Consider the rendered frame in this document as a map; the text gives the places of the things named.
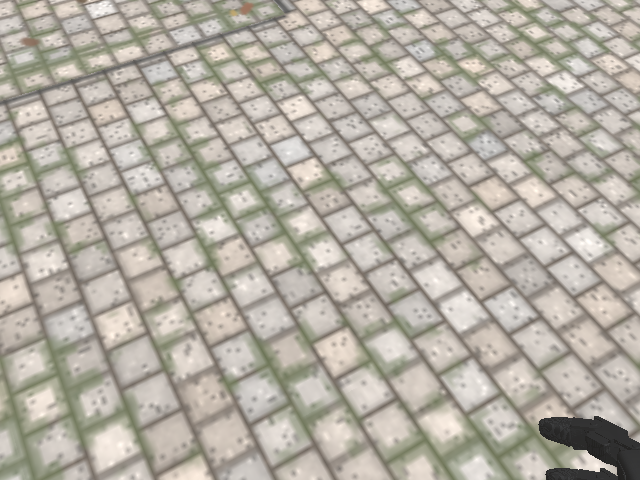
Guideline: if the right robot hand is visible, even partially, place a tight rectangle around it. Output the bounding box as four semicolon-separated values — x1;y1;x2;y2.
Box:
538;416;640;480

